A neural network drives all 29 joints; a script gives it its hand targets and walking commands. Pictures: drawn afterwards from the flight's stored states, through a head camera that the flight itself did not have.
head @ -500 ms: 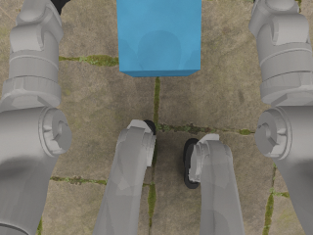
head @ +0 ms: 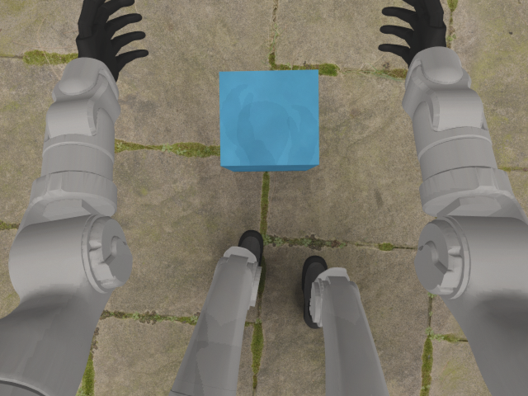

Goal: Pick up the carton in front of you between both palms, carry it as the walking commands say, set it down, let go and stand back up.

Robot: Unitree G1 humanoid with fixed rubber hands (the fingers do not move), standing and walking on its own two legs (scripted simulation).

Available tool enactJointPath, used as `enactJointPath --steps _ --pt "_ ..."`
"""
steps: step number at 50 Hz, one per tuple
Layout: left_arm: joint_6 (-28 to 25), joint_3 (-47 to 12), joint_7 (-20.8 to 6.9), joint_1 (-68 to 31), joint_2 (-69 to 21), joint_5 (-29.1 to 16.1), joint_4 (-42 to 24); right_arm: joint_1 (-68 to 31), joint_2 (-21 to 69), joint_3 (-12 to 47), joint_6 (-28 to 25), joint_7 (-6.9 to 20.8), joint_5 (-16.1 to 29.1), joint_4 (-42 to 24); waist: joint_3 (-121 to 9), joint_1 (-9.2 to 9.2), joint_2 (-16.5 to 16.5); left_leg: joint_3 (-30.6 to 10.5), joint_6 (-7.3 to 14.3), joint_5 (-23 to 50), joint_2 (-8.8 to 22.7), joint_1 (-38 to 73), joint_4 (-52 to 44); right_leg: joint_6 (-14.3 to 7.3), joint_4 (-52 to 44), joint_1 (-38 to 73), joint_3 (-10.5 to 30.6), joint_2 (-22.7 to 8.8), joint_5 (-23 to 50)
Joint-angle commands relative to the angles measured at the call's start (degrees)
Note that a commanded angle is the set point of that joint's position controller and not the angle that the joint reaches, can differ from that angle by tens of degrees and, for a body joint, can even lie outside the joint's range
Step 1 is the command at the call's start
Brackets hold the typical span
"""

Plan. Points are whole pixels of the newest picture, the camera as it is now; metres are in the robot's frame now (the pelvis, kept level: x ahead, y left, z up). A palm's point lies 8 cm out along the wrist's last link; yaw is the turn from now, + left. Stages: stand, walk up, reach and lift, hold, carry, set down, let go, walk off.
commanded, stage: let go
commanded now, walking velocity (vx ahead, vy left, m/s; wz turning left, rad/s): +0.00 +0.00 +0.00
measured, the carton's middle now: (269, 128) +0.51 +0.09 -0.51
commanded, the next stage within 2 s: stand in 1.36 s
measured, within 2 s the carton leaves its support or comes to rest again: neither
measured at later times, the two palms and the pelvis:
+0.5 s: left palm (40, 173) +0.35 +0.28 +0.01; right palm (510, 184) +0.40 -0.16 +0.00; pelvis +0.06 +0.01 +0.10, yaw +2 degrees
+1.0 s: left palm (32, 331) +0.24 +0.22 +0.08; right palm out of the picture +0.27 -0.25 +0.08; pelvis +0.09 -0.03 +0.14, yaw +3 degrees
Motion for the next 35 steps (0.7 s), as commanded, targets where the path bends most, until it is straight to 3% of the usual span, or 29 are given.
enactJointPath --steps 1,6,11,21,26,35 --pt "-1.7 0.7 -1.0 -7.3 7.5 1.9 -5.9 -7.2 -3.0 -1.5 -1.2 -0.5 -2.4 -6.5 -59.2 1.54 0.6 0.7 -2.8 27.2 0.7 53.9 -5.7 2.2 -10.5 17.9 -2.0 0.5 11.9" --pt "-2.6 -2.0 -3.0 5.8 6.8 4.5 -12.0 6.8 1.0 -1.6 -1.8 -2.1 -4.8 -15.0 -60.1 0.98 1.8 0.3 -2.3 33.4 0.9 65.7 -10.9 2.5 -16.5 26.4 -1.9 0.7 17.7" --pt "-4.5 -5.3 -3.5 17.9 5.1 3.8 -18.6 18.0 2.2 1.3 -4.4 -2.1 -3.6 -23.0 -54.7 0.93 3.8 -1.9 -1.9 38.5 1.7 77.4 -15.3 1.9 -22.1 27.3 -1.5 0.2 17.8" --pt "-9.2 -10.1 -2.7 42.8 -0.5 0.3 -20.1 43.2 2.7 3.4 -10.0 0.7 -3.7 -21.3 -41.9 -1.54 4.5 -5.6 -2.1 42.3 3.7 89.0 -23.5 0.8 -30.8 30.8 -0.3 -1.0 14.7" --pt "-10.8 -12.9 -2.1 53.9 -1.5 -0.7 -23.2 54.2 1.7 4.3 -12.1 2.4 -3.3 -22.5 -34.9 -2.60 4.3 -5.2 -2.2 37.3 3.6 89.7 -27.9 0.2 -34.5 39.6 0.4 -1.7 14.0" --pt "-11.9 -16.6 -1.2 72.0 -2.1 -2.0 -30.5 69.3 0.2 8.4 -14.3 5.1 -0.5 -27.5 -17.7 -3.34 1.9 -1.3 -2.7 19.1 1.8 87.7 -37.3 -0.6 -42.6 63.6 0.8 -3.6 11.8"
